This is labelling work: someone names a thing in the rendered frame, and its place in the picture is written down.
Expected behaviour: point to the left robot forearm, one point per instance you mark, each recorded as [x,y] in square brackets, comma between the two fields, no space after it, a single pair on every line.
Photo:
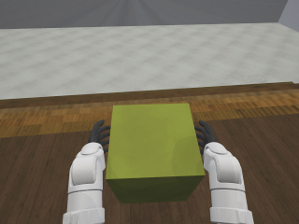
[85,185]

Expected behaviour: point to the right robot forearm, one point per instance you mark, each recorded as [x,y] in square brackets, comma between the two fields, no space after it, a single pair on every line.
[226,182]

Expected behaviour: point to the left robot hand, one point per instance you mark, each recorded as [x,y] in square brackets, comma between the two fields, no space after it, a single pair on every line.
[96,137]

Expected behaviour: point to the carton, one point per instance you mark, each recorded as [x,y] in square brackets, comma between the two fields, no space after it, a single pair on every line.
[153,153]

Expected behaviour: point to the right robot hand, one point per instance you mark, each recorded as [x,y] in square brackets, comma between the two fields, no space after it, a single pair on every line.
[207,135]

